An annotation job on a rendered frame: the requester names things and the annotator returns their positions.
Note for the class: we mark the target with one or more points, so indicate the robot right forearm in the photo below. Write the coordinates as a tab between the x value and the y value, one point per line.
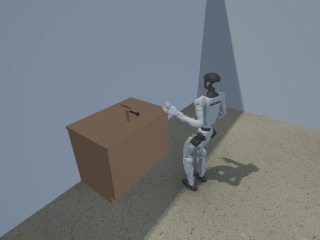
219	117

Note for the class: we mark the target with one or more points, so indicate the robot left forearm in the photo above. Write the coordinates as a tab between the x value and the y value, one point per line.
191	121

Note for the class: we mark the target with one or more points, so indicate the tap lever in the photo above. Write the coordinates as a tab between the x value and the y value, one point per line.
136	113

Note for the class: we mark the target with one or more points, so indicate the robot left hand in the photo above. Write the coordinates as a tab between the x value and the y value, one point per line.
172	110

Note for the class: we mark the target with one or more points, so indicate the right robot upper arm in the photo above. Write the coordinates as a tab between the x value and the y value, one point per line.
222	112

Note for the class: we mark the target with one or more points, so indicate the left robot foot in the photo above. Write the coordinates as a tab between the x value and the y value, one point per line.
193	187

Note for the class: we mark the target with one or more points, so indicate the left robot upper arm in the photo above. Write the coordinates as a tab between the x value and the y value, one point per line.
199	108

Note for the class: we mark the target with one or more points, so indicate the left robot shin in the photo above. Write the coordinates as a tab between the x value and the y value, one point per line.
189	170

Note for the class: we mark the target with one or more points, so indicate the counter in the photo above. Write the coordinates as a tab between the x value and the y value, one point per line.
114	148

